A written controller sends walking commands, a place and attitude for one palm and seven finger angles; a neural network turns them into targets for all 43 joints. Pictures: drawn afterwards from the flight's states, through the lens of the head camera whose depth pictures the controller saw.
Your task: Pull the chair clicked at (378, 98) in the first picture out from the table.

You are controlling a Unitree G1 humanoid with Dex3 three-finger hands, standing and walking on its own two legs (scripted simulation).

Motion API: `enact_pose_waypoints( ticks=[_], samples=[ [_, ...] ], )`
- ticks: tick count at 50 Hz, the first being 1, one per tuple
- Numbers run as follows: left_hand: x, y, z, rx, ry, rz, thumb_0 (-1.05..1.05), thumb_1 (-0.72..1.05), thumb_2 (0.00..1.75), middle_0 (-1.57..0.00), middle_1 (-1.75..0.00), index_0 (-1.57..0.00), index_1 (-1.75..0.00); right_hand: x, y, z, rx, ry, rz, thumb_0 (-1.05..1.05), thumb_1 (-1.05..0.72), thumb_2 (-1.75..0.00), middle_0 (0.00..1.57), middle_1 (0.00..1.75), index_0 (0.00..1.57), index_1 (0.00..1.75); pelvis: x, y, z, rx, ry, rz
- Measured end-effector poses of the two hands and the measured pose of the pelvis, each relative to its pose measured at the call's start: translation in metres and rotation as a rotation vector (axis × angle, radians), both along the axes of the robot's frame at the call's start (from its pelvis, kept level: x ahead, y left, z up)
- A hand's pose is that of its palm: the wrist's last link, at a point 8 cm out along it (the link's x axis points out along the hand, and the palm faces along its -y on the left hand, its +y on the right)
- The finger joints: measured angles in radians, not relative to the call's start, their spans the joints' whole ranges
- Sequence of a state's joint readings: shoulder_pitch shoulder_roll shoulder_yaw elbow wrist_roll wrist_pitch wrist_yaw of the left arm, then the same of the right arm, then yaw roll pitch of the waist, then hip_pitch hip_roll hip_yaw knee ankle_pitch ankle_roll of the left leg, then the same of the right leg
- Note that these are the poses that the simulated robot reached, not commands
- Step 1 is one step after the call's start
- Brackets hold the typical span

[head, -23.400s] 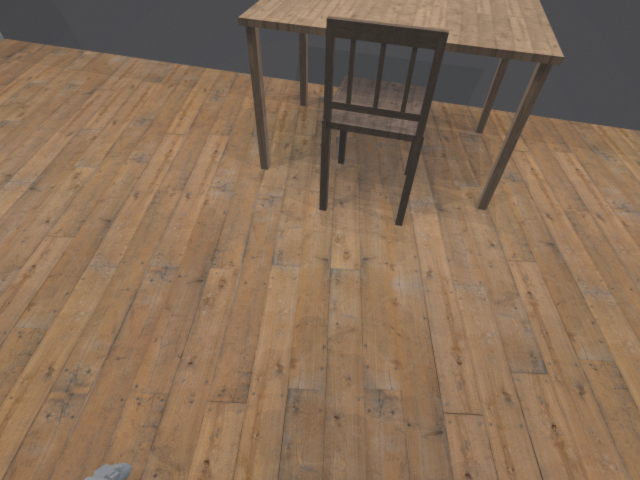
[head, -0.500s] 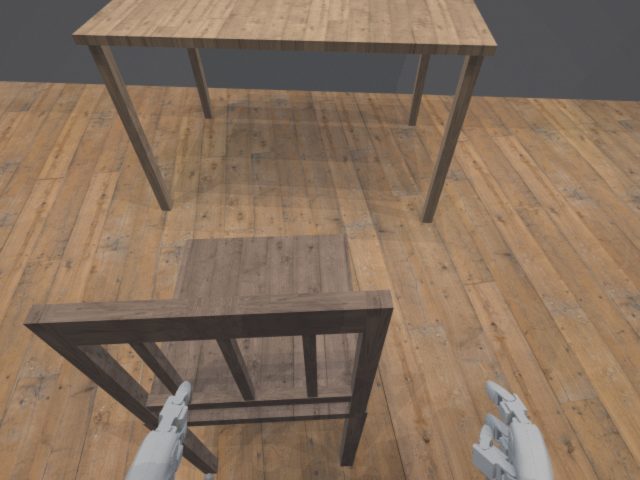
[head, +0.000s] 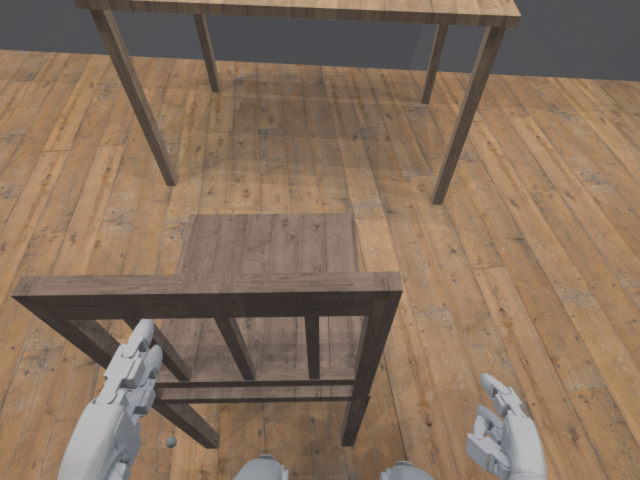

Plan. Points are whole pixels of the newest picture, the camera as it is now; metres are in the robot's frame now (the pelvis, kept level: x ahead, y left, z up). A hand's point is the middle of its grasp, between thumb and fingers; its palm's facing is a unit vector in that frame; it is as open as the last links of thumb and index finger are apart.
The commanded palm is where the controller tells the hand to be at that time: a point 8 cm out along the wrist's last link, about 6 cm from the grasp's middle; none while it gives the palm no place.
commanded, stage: draw the hand back to the body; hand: left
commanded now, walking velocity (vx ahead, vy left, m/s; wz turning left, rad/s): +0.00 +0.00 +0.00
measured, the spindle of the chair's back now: (238, 347) +0.29 +0.13 -0.03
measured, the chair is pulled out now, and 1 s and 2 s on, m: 0.71 0.71 0.71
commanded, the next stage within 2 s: step back with the hand held close in 1.20 s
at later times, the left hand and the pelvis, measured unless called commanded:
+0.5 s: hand (44, 374) +0.19 +0.23 +0.17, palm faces +0.36 -0.83 -0.42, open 13.9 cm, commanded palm +0.14 +0.27 +0.20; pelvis +0.01 -0.01 +0.06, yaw +0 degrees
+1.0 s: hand out of the picture +0.23 +0.26 +0.23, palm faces +0.48 -0.77 -0.43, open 7.8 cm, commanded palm +0.17 +0.29 +0.26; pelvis +0.03 -0.01 +0.08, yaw -1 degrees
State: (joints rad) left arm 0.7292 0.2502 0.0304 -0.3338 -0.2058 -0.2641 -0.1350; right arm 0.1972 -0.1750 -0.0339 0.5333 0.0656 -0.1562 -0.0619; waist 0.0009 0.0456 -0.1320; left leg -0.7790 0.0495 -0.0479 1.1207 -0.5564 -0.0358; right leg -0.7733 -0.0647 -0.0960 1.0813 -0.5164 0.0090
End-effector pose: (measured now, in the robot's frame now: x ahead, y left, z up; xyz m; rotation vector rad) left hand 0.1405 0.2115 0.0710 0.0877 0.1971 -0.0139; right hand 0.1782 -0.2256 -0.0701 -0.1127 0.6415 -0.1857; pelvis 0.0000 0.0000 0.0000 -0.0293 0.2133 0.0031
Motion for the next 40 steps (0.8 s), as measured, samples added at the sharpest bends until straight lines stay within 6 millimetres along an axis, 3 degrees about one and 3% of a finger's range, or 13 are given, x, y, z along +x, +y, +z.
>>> enact_pose_waypoints(
  ticks=[3,7,10,19,25,30,40],
  samples=[
    [-0.005,0.006,0.013,0.010,0.007,0.009,-0.01,-0.55,0.20,-0.01,-0.01,-0.04,-0.02,0.000,0.002,0.003,0.017,-0.003,-0.017,0.01,-0.90,-0.90,0.20,0.30,0.20,0.30,0.002,-0.001,0.006,-0.001,-0.015,0.002],
    [-0.004,0.018,0.053,0.041,-0.133,0.065,-0.01,-0.52,0.22,-0.01,-0.01,-0.04,-0.02,0.000,0.003,0.011,0.019,-0.014,-0.014,0.01,-0.91,-0.90,0.20,0.30,0.20,0.30,0.005,-0.002,0.015,-0.002,-0.039,0.012],
    [-0.002,0.030,0.072,0.212,-0.124,0.149,-0.01,-0.46,0.24,-0.02,-0.02,-0.05,-0.03,0.002,0.004,0.019,0.000,-0.003,0.003,0.01,-0.91,-0.90,0.20,0.30,0.20,0.30,0.007,-0.003,0.024,0.000,-0.073,0.007],
    [-0.004,0.045,0.088,0.331,-0.029,0.331,-0.01,-0.20,0.37,-0.06,-0.08,-0.06,-0.08,0.008,-0.001,0.050,-0.038,-0.026,0.024,0.01,-0.90,-0.90,0.20,0.30,0.20,0.30,0.011,-0.004,0.050,0.009,-0.180,0.004],
    [0.006,0.056,0.120,0.377,-0.131,0.376,0.00,0.01,0.47,-0.09,-0.12,-0.09,-0.12,0.014,-0.004,0.065,-0.063,-0.048,0.055,0.01,-0.90,-0.90,0.20,0.30,0.20,0.30,0.014,-0.006,0.061,0.012,-0.227,0.007],
    [0.015,0.064,0.146,0.415,-0.208,0.406,0.00,0.19,0.56,-0.12,-0.16,-0.11,-0.15,0.020,-0.003,0.069,-0.048,-0.055,0.058,0.01,-0.90,-0.90,0.20,0.30,0.20,0.30,0.019,-0.005,0.068,0.017,-0.248,-0.002],
    [0.030,0.074,0.177,0.455,-0.291,0.437,0.01,0.55,0.73,-0.17,-0.23,-0.16,-0.23,0.023,-0.004,0.066,-0.034,-0.006,0.073,0.01,-0.90,-0.90,0.20,0.30,0.20,0.30,0.027,-0.006,0.075,0.022,-0.266,-0.013]
  ],
)
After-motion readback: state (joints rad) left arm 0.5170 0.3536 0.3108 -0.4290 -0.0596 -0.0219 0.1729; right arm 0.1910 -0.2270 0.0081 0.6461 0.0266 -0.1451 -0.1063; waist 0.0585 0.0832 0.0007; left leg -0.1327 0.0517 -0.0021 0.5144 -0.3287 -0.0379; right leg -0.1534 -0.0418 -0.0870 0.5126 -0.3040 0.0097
